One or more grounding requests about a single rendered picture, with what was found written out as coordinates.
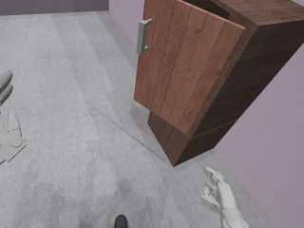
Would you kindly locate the robot right hand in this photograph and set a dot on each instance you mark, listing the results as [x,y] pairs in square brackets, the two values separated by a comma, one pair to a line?
[222,195]

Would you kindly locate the handle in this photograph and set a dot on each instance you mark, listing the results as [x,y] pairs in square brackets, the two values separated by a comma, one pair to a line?
[141,48]

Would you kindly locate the robot right forearm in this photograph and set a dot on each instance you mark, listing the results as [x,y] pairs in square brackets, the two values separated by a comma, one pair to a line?
[232,218]

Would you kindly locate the left robot foot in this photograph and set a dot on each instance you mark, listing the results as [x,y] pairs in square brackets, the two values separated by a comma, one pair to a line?
[120,222]

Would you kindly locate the cupboard door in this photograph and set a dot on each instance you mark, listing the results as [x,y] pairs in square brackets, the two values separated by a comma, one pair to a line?
[188,48]

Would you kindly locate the robot left hand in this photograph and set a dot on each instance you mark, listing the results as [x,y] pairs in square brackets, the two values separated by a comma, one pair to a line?
[9,148]

